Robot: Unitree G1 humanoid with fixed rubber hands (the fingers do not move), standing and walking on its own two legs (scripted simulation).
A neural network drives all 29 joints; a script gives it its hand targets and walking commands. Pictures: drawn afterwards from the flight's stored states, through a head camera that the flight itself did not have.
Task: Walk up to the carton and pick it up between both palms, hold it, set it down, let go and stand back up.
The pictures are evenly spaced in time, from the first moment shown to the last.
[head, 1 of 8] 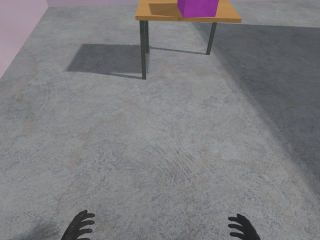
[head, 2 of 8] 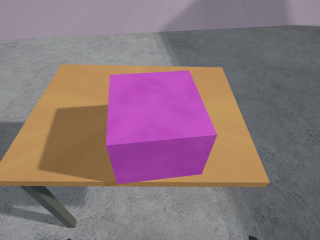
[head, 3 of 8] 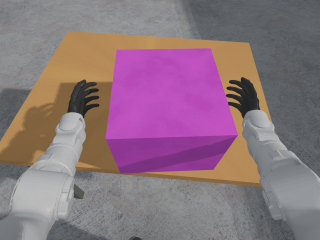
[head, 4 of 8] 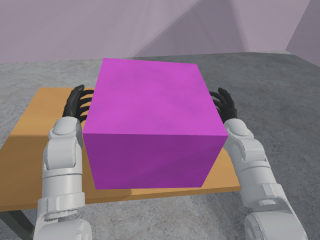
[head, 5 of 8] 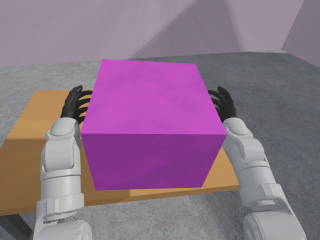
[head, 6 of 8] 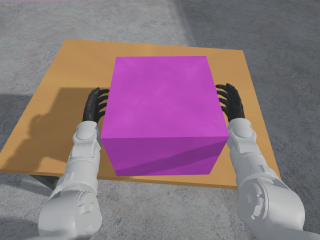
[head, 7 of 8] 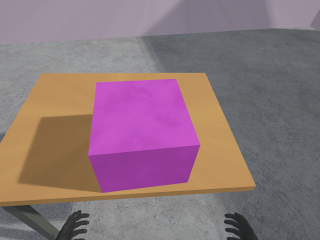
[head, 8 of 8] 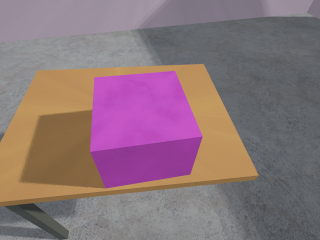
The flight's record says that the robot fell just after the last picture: no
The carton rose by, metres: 0.18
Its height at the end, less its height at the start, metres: +0.00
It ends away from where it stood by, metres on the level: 0.01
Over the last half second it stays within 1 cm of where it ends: yes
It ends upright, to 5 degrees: yes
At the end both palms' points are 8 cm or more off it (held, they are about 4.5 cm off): yes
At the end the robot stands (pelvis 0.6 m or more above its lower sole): yes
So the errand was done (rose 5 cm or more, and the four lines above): yes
